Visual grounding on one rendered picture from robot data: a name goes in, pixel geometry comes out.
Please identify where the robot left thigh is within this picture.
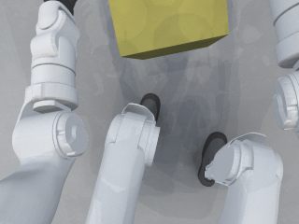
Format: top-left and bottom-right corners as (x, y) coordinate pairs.
(85, 111), (161, 224)

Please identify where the robot left forearm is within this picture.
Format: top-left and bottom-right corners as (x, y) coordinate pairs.
(12, 0), (80, 150)

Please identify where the robot right forearm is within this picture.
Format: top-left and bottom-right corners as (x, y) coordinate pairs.
(268, 0), (299, 72)

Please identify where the robot left hand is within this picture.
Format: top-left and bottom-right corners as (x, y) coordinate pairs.
(43, 0), (78, 16)

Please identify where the robot right upper arm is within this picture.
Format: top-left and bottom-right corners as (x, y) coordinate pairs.
(272, 70), (299, 140)

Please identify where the carton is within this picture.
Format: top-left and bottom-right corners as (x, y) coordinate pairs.
(108, 0), (229, 60)

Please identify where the robot left shin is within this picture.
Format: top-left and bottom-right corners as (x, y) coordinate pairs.
(104, 103), (155, 150)

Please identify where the robot left upper arm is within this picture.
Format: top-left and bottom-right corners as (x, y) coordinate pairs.
(0, 110), (89, 224)

